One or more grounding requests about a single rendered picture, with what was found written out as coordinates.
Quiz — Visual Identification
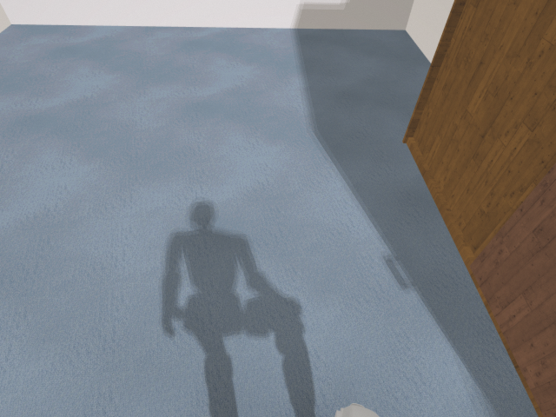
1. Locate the wardrobe door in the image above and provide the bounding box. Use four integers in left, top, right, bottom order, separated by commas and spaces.
469, 163, 556, 417
414, 0, 556, 258

